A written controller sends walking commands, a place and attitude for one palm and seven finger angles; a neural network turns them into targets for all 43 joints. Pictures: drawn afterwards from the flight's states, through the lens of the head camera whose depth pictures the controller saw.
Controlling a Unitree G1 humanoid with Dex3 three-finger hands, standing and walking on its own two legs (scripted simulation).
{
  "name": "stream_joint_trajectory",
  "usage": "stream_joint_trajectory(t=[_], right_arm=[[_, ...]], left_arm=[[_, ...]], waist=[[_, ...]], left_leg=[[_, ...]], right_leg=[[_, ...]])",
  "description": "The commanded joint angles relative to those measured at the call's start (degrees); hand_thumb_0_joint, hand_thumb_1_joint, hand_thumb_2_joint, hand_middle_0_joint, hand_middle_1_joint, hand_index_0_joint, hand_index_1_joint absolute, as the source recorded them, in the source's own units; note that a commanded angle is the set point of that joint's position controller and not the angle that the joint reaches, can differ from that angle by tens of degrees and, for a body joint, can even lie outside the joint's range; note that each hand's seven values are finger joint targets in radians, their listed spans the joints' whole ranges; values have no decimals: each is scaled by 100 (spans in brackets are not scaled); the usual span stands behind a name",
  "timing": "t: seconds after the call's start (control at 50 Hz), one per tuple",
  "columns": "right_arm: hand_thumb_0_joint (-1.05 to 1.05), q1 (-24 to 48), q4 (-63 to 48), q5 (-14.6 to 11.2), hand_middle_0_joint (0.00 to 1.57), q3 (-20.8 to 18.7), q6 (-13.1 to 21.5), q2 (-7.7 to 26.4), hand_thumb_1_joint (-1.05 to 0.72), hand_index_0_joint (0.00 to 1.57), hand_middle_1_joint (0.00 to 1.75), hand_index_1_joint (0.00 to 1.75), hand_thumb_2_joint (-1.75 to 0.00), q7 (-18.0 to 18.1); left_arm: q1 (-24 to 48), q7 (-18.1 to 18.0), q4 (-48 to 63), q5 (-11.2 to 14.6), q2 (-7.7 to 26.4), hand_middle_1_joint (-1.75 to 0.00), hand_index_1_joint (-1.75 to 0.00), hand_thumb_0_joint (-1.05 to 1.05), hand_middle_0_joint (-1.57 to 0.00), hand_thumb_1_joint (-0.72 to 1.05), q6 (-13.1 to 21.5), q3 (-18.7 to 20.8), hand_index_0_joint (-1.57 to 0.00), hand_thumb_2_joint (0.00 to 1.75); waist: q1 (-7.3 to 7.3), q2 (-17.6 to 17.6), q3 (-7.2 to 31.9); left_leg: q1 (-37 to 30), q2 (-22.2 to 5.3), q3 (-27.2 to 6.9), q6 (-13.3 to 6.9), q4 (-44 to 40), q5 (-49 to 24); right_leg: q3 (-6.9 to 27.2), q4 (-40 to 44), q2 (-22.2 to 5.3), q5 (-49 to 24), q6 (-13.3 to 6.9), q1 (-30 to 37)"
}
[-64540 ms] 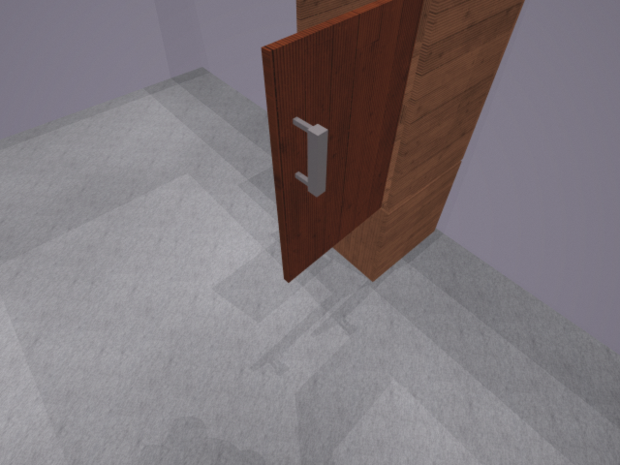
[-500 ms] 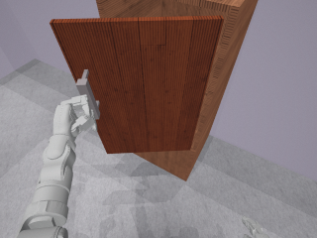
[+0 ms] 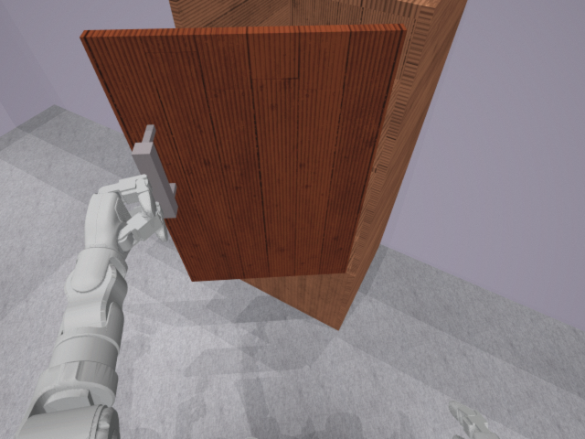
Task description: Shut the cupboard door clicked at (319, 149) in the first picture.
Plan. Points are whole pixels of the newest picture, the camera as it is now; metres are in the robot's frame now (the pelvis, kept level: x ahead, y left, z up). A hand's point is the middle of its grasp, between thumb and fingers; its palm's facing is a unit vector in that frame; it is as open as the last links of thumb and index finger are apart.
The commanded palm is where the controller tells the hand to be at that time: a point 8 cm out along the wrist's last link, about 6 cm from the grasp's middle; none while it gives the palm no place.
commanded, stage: push the door shut along its arc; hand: left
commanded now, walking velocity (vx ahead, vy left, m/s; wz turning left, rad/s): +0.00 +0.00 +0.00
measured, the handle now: (159, 173) +0.47 +0.22 +0.09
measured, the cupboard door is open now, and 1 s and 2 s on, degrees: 33 12 0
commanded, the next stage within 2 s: pull the fist back off the door in 1.80 s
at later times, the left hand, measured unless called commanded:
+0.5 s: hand (166, 182) +0.45 +0.21 +0.10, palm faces -0.03 -1.00 +0.00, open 3.4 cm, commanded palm +0.44 +0.24 +0.09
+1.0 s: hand (206, 149) +0.52 +0.16 +0.09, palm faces -0.19 -0.98 +0.02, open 3.2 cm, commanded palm +0.52 +0.20 +0.09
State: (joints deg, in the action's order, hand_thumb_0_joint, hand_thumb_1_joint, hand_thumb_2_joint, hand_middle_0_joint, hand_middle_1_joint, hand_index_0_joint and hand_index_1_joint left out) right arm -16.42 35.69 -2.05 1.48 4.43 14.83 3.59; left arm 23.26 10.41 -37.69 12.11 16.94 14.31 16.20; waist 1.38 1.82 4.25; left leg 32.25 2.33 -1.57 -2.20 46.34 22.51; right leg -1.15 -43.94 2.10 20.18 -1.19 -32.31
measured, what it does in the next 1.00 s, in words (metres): stands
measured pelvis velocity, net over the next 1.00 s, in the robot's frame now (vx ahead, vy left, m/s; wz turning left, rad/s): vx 0.00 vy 0.01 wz -0.01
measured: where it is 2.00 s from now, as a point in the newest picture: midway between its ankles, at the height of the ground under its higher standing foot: outside the picture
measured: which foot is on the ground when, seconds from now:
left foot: down 0.00-1.00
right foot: down 0.00-1.00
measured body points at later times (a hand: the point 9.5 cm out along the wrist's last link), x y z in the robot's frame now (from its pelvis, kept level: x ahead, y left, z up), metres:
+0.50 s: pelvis +0.00 +0.01 -0.01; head +0.07 +0.01 +0.43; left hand +0.44 +0.26 +0.10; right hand +0.06 -0.26 -0.12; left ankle +0.01 +0.09 -0.71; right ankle +0.02 -0.11 -0.71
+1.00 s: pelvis +0.00 +0.01 -0.02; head +0.12 +0.03 +0.41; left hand +0.53 +0.21 +0.10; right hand +0.01 -0.26 -0.13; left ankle +0.00 +0.09 -0.71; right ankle +0.02 -0.11 -0.71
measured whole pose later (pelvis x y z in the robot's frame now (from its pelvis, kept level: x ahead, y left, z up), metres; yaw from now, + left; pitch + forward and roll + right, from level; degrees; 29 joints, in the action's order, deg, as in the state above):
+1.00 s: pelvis +0.00 +0.01 -0.02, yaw +0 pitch +19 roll -3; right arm -22.8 38.7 -0.7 1.9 2.5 16.3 2.0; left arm 59.8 21.9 -71.3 8.3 29.2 16.5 16.6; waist 9.9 2.3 5.3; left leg 48.4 2.0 -2.5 -2.9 54.8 25.3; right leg -2.4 -49.6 2.5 21.9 -0.5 -47.0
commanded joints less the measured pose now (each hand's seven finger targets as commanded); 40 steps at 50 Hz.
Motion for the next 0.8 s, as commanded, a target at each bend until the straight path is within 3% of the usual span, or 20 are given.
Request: stream_joint_trajectory(t=[0.0,0.02,0.04,0.1,0.12,0.18,0.26,0.28,0.34,0.4,0.42,0.46,0.5,0.54,0.56,0.6,0.64,0.78], right_arm=[[0,-31,-657,-6,20,-289,275,739,-90,20,30,30,-90,69],[0,-49,-629,-6,20,-278,294,732,-90,20,30,30,-90,66],[0,-121,-567,-7,20,-292,284,769,-90,20,30,30,-90,85],[0,-136,-501,-30,20,-270,274,782,-90,20,30,30,-90,87],[0,-171,-471,-38,20,-268,265,812,-90,20,30,30,-90,90],[0,-255,-448,-36,20,-272,248,832,-90,20,30,30,-90,90],[0,-428,-361,-22,20,-271,198,903,-90,20,30,30,-90,78],[0,-432,-371,-21,20,-278,197,887,-90,20,30,30,-90,66],[0,-569,-346,-10,20,-298,177,938,-90,20,30,30,-90,50],[0,-680,-255,-5,20,-307,148,986,-90,20,30,30,-90,43],[0,-684,-259,-16,20,-307,146,983,-90,20,30,30,-90,29],[0,-760,-224,-13,20,-312,120,1026,-90,20,30,30,-90,36],[0,-844,-140,-3,20,-321,118,1031,-90,20,30,30,-90,23],[0,-956,-111,11,20,-325,98,1099,-90,20,30,30,-90,32],[0,-963,-101,8,20,-325,90,1102,-90,20,30,30,-90,22],[0,-1014,-82,18,20,-326,96,1092,-90,20,30,30,-90,3],[0,-1109,-36,33,20,-330,87,1143,-90,20,30,30,-90,11],[0,-1332,57,66,20,-355,48,1180,-90,20,30,30,-90,-41]], left_arm=[[2725,60,1501,-27,1266,-150,-150,0,-130,90,603,112,-130,90],[2909,105,1455,-15,1128,-150,-150,0,-130,90,638,-41,-130,90],[3033,118,1254,-10,1302,-150,-150,0,-130,90,656,73,-130,90],[3219,224,577,0,1137,-150,-150,0,-130,90,579,-85,-130,90],[3400,254,420,-1,1224,-150,-150,0,-130,90,546,-59,-130,90],[3773,349,164,-35,1242,-150,-150,0,-130,90,526,-123,-130,90],[4221,534,-349,-57,1626,-150,-150,0,-130,90,605,85,-130,90],[4334,596,-375,-48,1460,-150,-150,0,-130,90,637,-56,-130,90],[4518,754,-587,-14,1547,-150,-150,0,-130,90,744,-28,-130,90],[4858,878,-872,-28,1672,-150,-150,0,-130,90,782,-20,-130,90],[4952,933,-932,-21,1527,-150,-150,0,-130,90,778,-165,-130,90],[5166,968,-1046,-53,1718,-150,-150,0,-130,90,799,-84,-130,90],[5434,1002,-1254,-79,1539,-150,-150,0,-130,90,752,-261,-130,90],[5520,1007,-1467,-98,1908,-150,-150,0,-130,90,746,2,-130,90],[5705,1028,-1372,-118,1912,-150,-150,0,-130,90,760,-57,-130,90],[5754,1107,-1601,-124,1627,-150,-150,0,-130,90,717,-295,-130,90],[5984,1138,-1681,-148,1854,-150,-150,0,-130,90,738,-173,-130,90],[6418,1246,-1867,-199,1814,-150,-150,0,-130,90,675,-278,-130,90]], waist=[[166,301,1968],[230,320,1953],[282,151,1881],[335,55,1621],[369,1,1584],[409,75,1783],[454,-58,1868],[482,105,1982],[492,215,2176],[608,79,2120],[660,204,2091],[691,248,2132],[819,329,2041],[822,305,2044],[864,318,2216],[938,384,2172],[967,488,2233],[1123,609,2602]], left_leg=[[-873,-146,-129,78,-611,-1435],[-944,-153,-153,90,-580,-1460],[-891,-179,-183,83,-547,-1404],[-704,-171,-224,104,-592,-1117],[-665,-174,-247,99,-602,-1018],[-722,-148,-238,82,-526,-1191],[-560,-159,-280,81,-438,-1221],[-655,-149,-264,88,-409,-1285],[-782,-169,-331,109,-316,-1467],[-676,-205,-377,110,-275,-1378],[-697,-197,-365,103,-268,-1325],[-680,-214,-420,109,-240,-1361],[-729,-229,-467,113,-200,-1291],[-609,-228,-495,99,-158,-1225],[-624,-230,-502,96,-144,-1281],[-645,-246,-509,108,-117,-1217],[-703,-256,-587,120,-77,-1267],[-999,-314,-663,151,91,-1682]], right_leg=[[121,385,-94,-1446,-68,851],[89,365,-83,-1431,-67,728],[81,372,-68,-1341,-65,642],[54,392,-73,-1097,-59,458],[50,410,-75,-1008,-57,389],[83,371,-95,-1173,-58,390],[86,288,-91,-1190,-68,343],[80,262,-91,-1229,-68,289],[50,175,-55,-1248,-97,130],[42,154,-51,-1154,-80,-33],[50,169,-47,-1093,-75,-142],[32,120,-39,-1048,-86,-250],[8,124,-26,-920,-80,-530],[10,105,-13,-829,-99,-567],[33,79,-25,-889,-79,-539],[-5,73,-15,-786,-77,-723],[-29,16,1,-719,-106,-885],[-64,-48,37,-857,-91,-1184]])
